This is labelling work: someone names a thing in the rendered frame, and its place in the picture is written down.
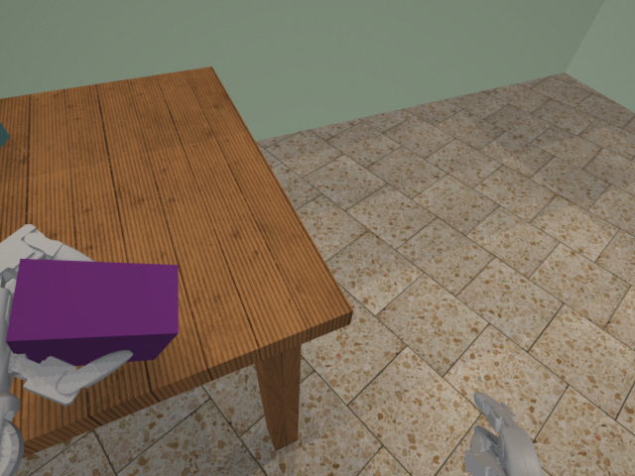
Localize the right robot hand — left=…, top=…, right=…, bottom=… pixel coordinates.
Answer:
left=464, top=392, right=544, bottom=476

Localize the table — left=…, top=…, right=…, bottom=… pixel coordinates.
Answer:
left=0, top=66, right=353, bottom=458

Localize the sponge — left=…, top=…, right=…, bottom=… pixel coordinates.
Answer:
left=6, top=259, right=179, bottom=366

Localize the left robot hand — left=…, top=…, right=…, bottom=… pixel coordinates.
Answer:
left=0, top=224, right=133, bottom=407

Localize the robot left forearm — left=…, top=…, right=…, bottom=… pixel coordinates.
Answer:
left=0, top=392, right=24, bottom=476

